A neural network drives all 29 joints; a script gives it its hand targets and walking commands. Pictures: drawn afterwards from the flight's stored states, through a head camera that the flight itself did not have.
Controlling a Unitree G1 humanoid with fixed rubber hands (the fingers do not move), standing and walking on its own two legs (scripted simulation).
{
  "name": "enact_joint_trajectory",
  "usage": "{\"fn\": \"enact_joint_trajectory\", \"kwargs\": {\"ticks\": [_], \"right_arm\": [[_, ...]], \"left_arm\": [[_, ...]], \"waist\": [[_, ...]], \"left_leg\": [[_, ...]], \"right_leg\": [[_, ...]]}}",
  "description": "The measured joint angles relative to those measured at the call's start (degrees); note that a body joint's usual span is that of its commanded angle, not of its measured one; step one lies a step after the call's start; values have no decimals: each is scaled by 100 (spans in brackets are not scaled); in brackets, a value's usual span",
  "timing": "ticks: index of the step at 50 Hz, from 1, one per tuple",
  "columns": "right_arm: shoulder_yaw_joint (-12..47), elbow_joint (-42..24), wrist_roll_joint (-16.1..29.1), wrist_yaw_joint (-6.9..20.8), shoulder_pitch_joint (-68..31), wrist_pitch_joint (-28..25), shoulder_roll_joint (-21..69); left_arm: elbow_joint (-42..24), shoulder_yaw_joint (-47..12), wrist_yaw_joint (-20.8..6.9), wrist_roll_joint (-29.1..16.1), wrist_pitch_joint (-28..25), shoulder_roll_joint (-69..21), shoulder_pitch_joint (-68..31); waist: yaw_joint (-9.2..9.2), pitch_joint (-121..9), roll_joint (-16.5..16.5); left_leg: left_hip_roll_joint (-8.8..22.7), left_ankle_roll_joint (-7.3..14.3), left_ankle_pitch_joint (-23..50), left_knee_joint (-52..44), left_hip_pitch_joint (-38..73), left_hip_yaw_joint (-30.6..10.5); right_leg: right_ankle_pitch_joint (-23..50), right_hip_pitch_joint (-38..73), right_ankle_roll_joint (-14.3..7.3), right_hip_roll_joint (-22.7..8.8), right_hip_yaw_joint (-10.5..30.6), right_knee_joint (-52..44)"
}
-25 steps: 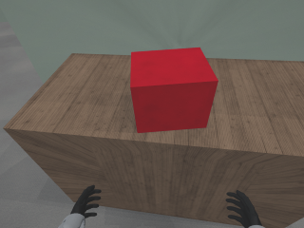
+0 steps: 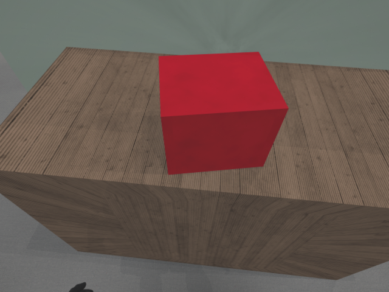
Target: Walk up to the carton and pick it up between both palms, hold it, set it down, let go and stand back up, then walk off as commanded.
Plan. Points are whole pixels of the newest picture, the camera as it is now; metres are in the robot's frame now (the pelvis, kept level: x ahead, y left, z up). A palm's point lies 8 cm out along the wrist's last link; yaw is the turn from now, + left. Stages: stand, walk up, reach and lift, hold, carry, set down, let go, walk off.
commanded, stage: stand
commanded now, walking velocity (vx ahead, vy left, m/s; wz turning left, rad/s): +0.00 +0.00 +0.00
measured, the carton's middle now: (213, 113) +0.50 -0.02 +0.07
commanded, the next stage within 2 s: walk off in 1.42 s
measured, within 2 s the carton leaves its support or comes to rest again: neither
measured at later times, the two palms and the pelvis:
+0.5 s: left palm out of the picture +0.12 +0.31 -0.09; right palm out of the picture +0.13 -0.28 -0.10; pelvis +0.02 +0.00 +0.01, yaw +1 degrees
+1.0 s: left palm out of the picture +0.07 +0.30 -0.10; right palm out of the picture +0.06 -0.30 -0.10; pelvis -0.01 +0.00 +0.01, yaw +1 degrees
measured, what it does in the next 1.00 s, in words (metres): stands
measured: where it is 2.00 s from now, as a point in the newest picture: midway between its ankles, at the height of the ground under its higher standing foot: outside the picture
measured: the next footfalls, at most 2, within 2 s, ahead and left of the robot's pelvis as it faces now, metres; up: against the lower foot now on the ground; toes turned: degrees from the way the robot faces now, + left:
none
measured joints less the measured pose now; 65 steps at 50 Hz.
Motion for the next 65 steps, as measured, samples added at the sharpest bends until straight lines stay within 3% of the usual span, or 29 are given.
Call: {"fn": "enact_joint_trajectory", "kwargs": {"ticks": [7, 17, 26, 37, 65], "right_arm": [[220, -34, 72, -153, -583, -137, 260], [304, -77, 133, -212, -1259, -150, 231], [259, 377, 109, -182, -1185, -108, 164], [273, 806, 117, -208, -1041, -40, 245], [212, 1057, 133, -187, -932, -49, 182]], "left_arm": [[359, -132, 26, -64, -51, 11, -286], [604, -183, 68, -54, -74, -48, -662], [980, -157, 87, -64, -76, -9, -616], [1375, -240, 103, -88, -43, -62, -582], [1712, -272, 46, -103, -56, -34, -503]], "waist": [[99, -236, -23], [199, -223, 302], [206, -67, 377], [159, -69, 200], [156, -56, 243]], "left_leg": [[-50, 24, -52, -273, 417, -28], [-117, 69, 97, -669, 690, -42], [-119, 44, 310, -941, 781, -76], [-70, -3, 463, -1053, 851, -57], [-72, -14, 610, -1075, 651, -99]], "right_leg": [[-150, 374, 30, -49, -6, -155], [-48, 608, 80, -123, -11, -444], [133, 697, 65, -134, -46, -682], [311, 769, 22, -89, -30, -822], [488, 616, 25, -93, -37, -920]]}}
